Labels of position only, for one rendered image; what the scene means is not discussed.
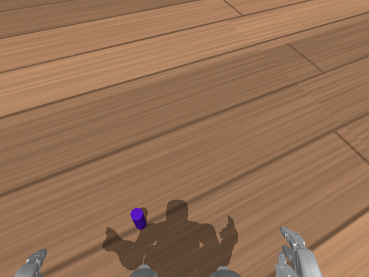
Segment can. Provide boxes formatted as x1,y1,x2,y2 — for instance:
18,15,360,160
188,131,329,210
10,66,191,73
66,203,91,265
130,208,146,230

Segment right robot hand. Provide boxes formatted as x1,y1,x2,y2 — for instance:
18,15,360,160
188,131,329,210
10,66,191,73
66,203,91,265
275,226,322,277

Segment left robot hand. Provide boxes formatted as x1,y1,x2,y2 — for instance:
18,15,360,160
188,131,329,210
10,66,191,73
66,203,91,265
14,249,47,277

